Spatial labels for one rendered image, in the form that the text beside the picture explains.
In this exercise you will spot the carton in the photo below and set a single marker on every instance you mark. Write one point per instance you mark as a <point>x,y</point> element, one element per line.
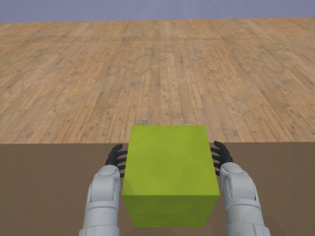
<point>170,180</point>

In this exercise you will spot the robot left forearm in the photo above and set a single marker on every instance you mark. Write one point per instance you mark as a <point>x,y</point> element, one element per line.
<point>102,205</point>

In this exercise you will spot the robot right forearm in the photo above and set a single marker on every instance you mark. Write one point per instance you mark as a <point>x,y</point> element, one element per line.
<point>241,202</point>

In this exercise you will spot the left robot hand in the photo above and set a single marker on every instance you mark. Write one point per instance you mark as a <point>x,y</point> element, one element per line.
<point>112,158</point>

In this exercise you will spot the right robot hand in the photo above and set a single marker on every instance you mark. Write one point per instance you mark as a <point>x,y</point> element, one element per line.
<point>224,155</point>

